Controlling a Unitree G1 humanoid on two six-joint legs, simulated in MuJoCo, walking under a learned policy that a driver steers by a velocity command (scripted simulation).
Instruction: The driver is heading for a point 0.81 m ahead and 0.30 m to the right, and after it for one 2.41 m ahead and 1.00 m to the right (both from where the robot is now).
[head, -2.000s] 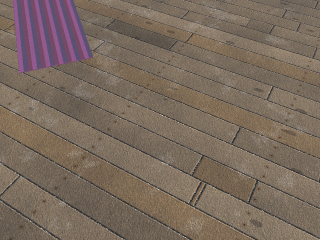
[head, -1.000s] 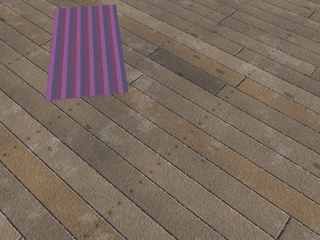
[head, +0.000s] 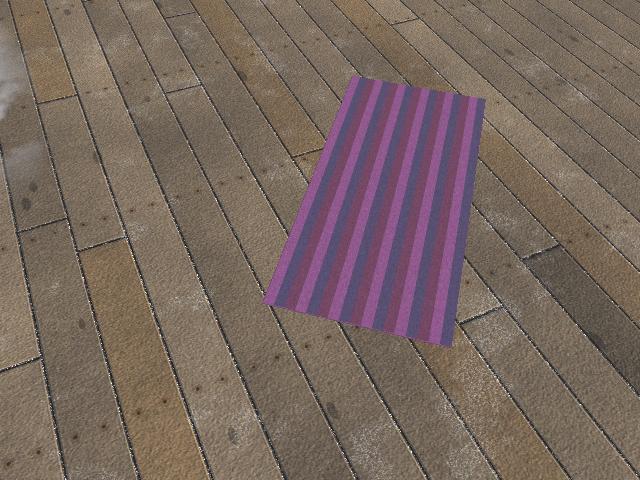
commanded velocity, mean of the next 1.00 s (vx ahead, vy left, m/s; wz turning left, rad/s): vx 0.50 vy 0.00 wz -0.52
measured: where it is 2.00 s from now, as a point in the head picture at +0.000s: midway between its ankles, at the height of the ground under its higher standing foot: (459, 378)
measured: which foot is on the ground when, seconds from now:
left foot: down 0.00-0.32, up 0.34-0.78, down 0.80-1.00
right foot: up 0.00-0.30, down 0.32-0.80, up 0.82-1.00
